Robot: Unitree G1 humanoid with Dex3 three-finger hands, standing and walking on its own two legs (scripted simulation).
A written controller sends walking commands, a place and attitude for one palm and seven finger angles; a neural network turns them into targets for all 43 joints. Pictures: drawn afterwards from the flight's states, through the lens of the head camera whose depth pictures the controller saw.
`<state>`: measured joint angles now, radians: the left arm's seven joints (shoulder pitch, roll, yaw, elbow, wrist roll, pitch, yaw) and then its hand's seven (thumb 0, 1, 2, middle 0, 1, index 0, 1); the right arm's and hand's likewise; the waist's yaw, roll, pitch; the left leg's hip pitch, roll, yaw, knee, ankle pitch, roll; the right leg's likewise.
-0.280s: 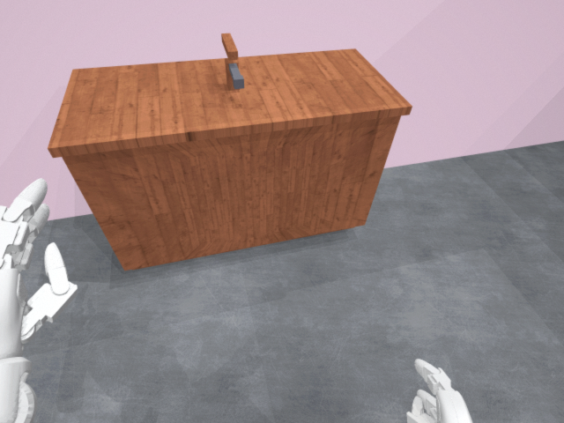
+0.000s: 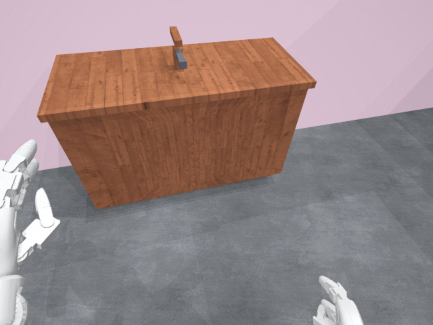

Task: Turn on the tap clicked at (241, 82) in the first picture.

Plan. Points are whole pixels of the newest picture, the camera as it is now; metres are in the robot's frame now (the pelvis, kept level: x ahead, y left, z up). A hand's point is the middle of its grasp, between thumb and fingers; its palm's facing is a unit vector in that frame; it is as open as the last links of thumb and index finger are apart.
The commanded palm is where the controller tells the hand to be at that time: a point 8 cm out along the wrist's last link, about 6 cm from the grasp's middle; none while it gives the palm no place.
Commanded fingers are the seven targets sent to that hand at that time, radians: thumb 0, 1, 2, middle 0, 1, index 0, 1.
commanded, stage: look at it before walking up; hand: left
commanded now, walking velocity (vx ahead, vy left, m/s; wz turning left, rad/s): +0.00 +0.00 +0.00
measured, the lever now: (182, 63) +0.96 +0.19 +0.01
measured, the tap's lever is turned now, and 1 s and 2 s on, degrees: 0 0 0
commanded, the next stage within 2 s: walk to a spot facing it in 0.12 s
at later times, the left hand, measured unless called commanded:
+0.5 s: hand (82, 205) +0.24 +0.22 +0.15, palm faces +0.40 -0.85 -0.36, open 7.4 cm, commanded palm +0.20 +0.25 +0.18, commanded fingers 0.00 0.90 0.90 -0.20 -0.30 -0.20 -0.30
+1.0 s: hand (164, 128) +0.42 +0.13 +0.16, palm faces +0.16 -0.91 -0.38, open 7.4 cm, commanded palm +0.37 +0.18 +0.18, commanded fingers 0.00 0.90 0.90 -0.20 -0.30 -0.20 -0.30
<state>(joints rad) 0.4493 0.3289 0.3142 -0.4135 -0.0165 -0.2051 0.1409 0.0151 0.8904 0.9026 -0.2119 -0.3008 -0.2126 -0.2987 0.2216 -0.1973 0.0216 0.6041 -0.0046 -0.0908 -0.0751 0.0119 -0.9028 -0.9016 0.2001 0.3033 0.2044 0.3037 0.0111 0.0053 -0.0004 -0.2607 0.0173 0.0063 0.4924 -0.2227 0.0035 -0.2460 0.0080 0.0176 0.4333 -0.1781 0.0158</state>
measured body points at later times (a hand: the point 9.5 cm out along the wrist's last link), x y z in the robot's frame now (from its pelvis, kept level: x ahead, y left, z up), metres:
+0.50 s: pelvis +0.01 -0.02 -0.01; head +0.00 -0.02 +0.44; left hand +0.22 +0.26 +0.17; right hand +0.16 -0.25 -0.09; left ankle +0.03 +0.11 -0.74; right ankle +0.02 -0.11 -0.72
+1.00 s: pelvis +0.13 -0.04 -0.01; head +0.14 -0.03 +0.44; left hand +0.40 +0.18 +0.18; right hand +0.21 -0.31 -0.09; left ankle +0.19 +0.08 -0.74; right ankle +0.04 -0.11 -0.68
